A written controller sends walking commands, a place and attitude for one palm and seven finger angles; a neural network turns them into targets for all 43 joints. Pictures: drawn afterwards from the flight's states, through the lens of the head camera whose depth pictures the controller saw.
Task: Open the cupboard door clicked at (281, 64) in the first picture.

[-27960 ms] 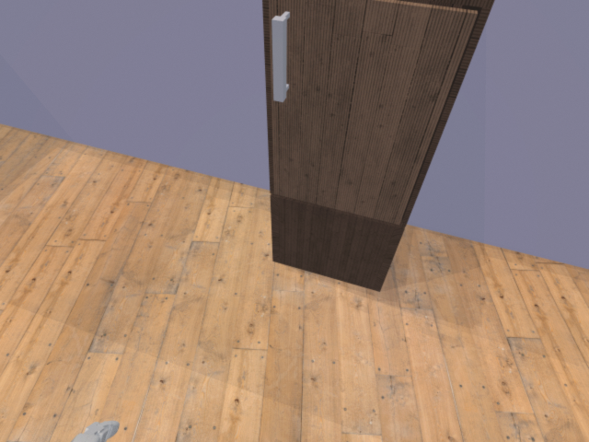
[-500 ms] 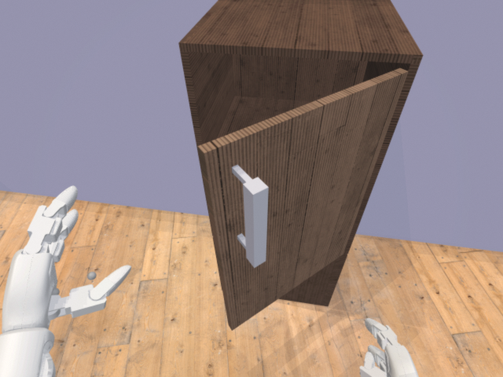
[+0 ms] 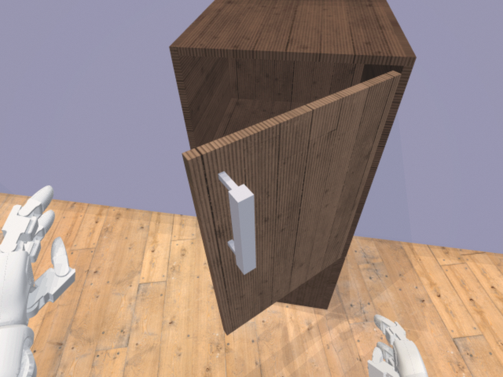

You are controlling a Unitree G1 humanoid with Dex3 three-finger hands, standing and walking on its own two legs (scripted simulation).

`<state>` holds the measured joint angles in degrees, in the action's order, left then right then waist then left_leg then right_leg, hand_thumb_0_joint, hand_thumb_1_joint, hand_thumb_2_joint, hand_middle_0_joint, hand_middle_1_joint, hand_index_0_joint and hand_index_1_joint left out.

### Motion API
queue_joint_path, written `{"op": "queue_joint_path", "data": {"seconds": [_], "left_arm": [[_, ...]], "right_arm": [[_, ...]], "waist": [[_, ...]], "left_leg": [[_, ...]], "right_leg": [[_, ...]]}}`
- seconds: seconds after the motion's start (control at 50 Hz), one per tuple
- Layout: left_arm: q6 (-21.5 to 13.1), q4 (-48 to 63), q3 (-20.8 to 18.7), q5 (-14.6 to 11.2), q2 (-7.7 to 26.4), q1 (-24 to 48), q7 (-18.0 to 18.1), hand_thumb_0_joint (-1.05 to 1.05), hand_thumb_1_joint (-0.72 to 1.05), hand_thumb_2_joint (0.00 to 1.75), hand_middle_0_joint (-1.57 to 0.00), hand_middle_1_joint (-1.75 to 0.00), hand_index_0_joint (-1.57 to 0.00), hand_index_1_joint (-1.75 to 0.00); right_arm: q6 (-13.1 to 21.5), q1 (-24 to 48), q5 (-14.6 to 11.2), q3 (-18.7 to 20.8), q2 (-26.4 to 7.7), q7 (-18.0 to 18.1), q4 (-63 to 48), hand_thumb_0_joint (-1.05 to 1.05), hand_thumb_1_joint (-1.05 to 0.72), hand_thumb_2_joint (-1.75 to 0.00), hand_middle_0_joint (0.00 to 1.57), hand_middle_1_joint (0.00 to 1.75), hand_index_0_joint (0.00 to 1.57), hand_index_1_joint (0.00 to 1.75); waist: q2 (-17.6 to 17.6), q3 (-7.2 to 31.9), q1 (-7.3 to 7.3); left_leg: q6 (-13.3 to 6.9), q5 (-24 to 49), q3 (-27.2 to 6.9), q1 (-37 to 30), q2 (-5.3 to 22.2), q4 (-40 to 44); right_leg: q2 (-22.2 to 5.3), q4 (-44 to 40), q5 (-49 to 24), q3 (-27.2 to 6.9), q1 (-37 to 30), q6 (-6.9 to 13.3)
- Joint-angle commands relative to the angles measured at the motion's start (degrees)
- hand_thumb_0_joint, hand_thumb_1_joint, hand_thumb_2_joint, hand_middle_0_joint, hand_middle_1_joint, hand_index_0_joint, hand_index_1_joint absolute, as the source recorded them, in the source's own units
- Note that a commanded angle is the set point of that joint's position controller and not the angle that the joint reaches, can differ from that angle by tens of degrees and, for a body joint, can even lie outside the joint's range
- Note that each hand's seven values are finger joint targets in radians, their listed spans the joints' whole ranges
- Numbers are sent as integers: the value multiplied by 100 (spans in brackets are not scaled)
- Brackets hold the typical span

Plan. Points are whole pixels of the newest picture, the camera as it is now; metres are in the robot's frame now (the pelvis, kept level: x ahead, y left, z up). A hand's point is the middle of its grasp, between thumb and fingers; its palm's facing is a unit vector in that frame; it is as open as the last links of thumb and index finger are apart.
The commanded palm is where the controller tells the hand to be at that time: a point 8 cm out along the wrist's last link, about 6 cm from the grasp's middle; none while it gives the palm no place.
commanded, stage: draw the hand back to the body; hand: left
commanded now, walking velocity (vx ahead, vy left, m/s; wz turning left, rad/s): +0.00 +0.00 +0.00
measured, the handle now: (236, 225) +0.31 +0.07 +0.11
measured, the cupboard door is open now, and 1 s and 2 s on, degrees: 44 44 44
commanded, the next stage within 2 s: step back with the hand held close in 0.10 s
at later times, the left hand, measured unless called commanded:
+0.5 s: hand (68, 291) +0.17 +0.25 +0.13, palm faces +0.32 -0.80 -0.50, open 7.4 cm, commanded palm +0.12 +0.30 +0.17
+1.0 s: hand out of the picture +0.08 +0.32 +0.15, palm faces +0.45 -0.76 -0.47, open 7.4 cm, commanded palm +0.01 +0.35 +0.17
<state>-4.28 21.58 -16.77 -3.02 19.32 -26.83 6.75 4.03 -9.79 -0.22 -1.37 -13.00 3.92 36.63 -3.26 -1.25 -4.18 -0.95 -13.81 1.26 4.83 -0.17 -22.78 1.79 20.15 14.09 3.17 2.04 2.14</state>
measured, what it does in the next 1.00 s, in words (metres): walks backwards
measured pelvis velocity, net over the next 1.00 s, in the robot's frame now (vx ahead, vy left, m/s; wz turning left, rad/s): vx -0.12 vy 0.05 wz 0.03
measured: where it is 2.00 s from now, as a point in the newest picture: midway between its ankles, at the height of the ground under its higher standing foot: outside the picture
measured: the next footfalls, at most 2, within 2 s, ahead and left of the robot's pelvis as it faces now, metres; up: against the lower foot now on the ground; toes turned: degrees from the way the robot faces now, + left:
right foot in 1.14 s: -0.20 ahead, -0.08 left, +0.00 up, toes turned +1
right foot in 1.76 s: -0.25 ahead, +0.02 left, +0.00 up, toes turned -8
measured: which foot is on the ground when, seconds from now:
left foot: down 0.00-1.00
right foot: down 0.00-0.90, up 0.92-1.00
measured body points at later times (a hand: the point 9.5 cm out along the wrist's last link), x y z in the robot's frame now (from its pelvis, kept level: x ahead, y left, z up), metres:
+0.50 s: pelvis -0.03 +0.00 +0.00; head -0.01 -0.01 +0.45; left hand +0.15 +0.30 +0.16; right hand +0.15 -0.24 -0.09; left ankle -0.01 +0.11 -0.74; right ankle -0.03 -0.09 -0.74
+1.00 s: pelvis -0.12 +0.05 -0.02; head -0.11 +0.07 +0.43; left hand +0.05 +0.36 +0.17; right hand +0.05 -0.18 -0.09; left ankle -0.01 +0.11 -0.74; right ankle -0.10 -0.09 -0.73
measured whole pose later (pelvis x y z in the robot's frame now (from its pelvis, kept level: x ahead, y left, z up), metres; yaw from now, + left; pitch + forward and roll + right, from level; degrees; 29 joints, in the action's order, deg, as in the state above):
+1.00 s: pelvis -0.12 +0.05 -0.02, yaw +2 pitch -1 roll -3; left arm -10.1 30.0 -23.9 -0.5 24.5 -30.8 9.4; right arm 3.7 -14.0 -0.2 -0.7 -11.3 5.4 32.8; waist -0.6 -1.8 -0.4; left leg -5.1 -6.9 0.8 23.6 -1.4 -31.0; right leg 2.7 40.0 20.2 0.1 19.1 -0.1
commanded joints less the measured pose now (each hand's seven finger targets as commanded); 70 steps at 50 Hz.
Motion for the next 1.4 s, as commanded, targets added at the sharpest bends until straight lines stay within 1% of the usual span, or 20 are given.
{"op": "queue_joint_path", "data": {"seconds": [0.0,0.18,0.2,0.22,0.26,0.3,0.32,0.42,0.54,0.8,0.88,0.96,1.04,1.08,1.14,1.18,1.22,1.3,1.34,1.38], "left_arm": [[-405,1234,-820,-50,1127,487,97,0,90,90,-20,-30,-20,-30],[-438,1113,-720,-56,1053,548,79,0,90,90,-20,-30,-20,-30],[-499,1560,-949,-79,1350,919,113,0,90,90,-20,-30,-20,-30],[-764,1800,-1900,-68,2314,1574,164,0,90,90,-20,-30,-20,-30],[-727,965,-1235,-71,1439,276,18,0,90,90,-20,-30,-20,-30],[-665,942,-983,-67,1138,-179,-43,0,90,90,-20,-30,-20,-30],[-686,1048,-977,-70,1139,-275,-38,0,90,90,-20,-30,-20,-30],[-636,1595,-1190,-49,1469,-428,74,0,90,90,-20,-30,-20,-30],[-677,2094,-1482,-51,1703,-567,218,0,90,90,-20,-30,-20,-30],[-920,1985,-1352,117,1430,-452,372,0,90,90,-20,-30,-20,-30],[-1016,2187,-1477,253,1454,-106,397,0,90,90,-20,-30,-20,-30],[-1021,2269,-1486,240,1507,-171,371,0,90,90,-20,-30,-20,-30],[-986,2174,-1242,107,1306,-357,318,0,90,90,-20,-30,-20,-30],[-1035,2149,-1188,31,1321,-274,249,0,90,90,-20,-30,-20,-30],[-1185,2196,-1331,-81,1590,-64,229,0,90,90,-20,-30,-20,-30],[-1225,2379,-1365,-97,1644,71,212,0,90,90,-20,-30,-20,-30],[-1182,2315,-1671,-159,1909,-336,193,0,90,90,-20,-30,-20,-30],[-1238,2129,-1651,-195,1856,-411,159,0,90,90,-20,-30,-20,-30],[-1230,2065,-1568,-149,1801,-391,209,0,90,90,-20,-30,-20,-30],[-1135,2002,-1490,-84,1738,-119,246,0,90,90,-20,-30,-20,-30]], "right_arm": [[272,740,-1,235,-576,36,-923,0,-90,-90,20,30,20,30],[303,768,-2,241,-589,38,-895,0,-90,-90,20,30,20,30],[333,797,-26,244,-604,51,-932,0,-90,-90,20,30,20,30],[219,619,-124,159,-625,36,-1144,0,-90,-90,20,30,20,30],[129,688,-57,264,-608,17,-976,0,-90,-90,20,30,20,30],[27,614,-68,321,-654,-8,-1084,0,-90,-90,20,30,20,30],[6,635,-64,347,-689,8,-1100,0,-90,-90,20,30,20,30],[-138,600,-116,428,-722,80,-1213,0,-90,-90,20,30,20,30],[-168,563,-125,444,-655,179,-1400,0,-90,-90,20,30,20,30],[71,308,-51,425,-823,170,-1383,0,-90,-90,20,30,20,30],[234,352,-1,412,-847,227,-1427,0,-90,-90,20,30,20,30],[371,281,32,439,-676,147,-1340,0,-90,-90,20,30,20,30],[434,329,49,388,-621,21,-1149,0,-90,-90,20,30,20,30],[439,382,38,370,-652,-32,-1059,0,-90,-90,20,30,20,30],[395,455,12,358,-598,-45,-912,0,-90,-90,20,30,20,30],[450,444,-100,448,-636,21,-892,0,-90,-90,20,30,20,30],[444,603,-82,431,-631,63,-1002,0,-90,-90,20,30,20,30],[331,768,6,351,-640,76,-1076,0,-90,-90,20,30,20,30],[297,536,11,399,-591,134,-960,0,-90,-90,20,30,20,30],[263,388,32,405,-572,156,-862,0,-90,-90,20,30,20,30]], "waist": [[-10,476,19],[3,288,47],[-15,482,30],[-329,-160,230],[591,-25,249],[593,294,279],[268,496,275],[211,1129,314],[42,1161,295],[-29,229,460],[-971,403,351],[-720,664,328],[-689,507,371],[-459,612,358],[268,1217,361],[520,1749,388],[240,1597,317],[-278,302,391],[210,115,507],[699,43,595]], "left_leg": [[-36,1688,-158,-275,119,123],[-60,1335,-135,-235,110,164],[-64,1335,-167,-295,110,133],[-149,865,-357,116,167,-9],[-186,860,-384,105,179,-276],[-179,1136,-294,93,210,-457],[-167,1383,-261,51,247,-433],[-134,2251,-275,56,428,-527],[-135,2216,-543,524,575,-402],[-268,-1692,-1034,1973,685,-136],[-539,-2731,-1834,3421,1377,1427],[-597,-2037,-1730,2839,1443,1375],[-310,-1310,-1476,2024,1203,1288],[-38,-711,-1167,1469,929,884],[125,783,-458,-36,542,-243],[25,1570,-395,-753,547,-643],[-39,1054,-533,-580,572,-579],[225,-670,-717,249,447,-597],[458,-677,-503,-368,121,-1979],[333,-460,-611,-349,104,-2939]], "right_leg": [[-219,-307,-1534,-308,193,-85],[-230,-444,-1165,-338,329,-112],[-235,-455,-1165,-376,276,-112],[-535,-699,-1229,-817,930,-92],[-709,-731,-1234,-889,1115,-122],[-796,-521,-1707,-791,1066,-190],[-832,-368,-2053,-715,954,-186],[-832,169,-2829,-619,725,-233],[-693,532,-2259,-686,723,-171],[-659,183,1447,-949,1803,-40],[62,2144,465,-330,166,-285],[83,2534,940,-394,367,-219],[106,1225,1178,-265,749,-93],[-10,195,827,-453,971,37],[-672,-107,-377,-1023,1791,172],[-547,169,-902,-711,1904,17],[-503,198,-351,-674,2029,24],[-506,-297,2071,-903,3134,359],[-1023,-798,2893,-1249,4179,633],[-1391,-800,2745,-1375,4452,719]]}}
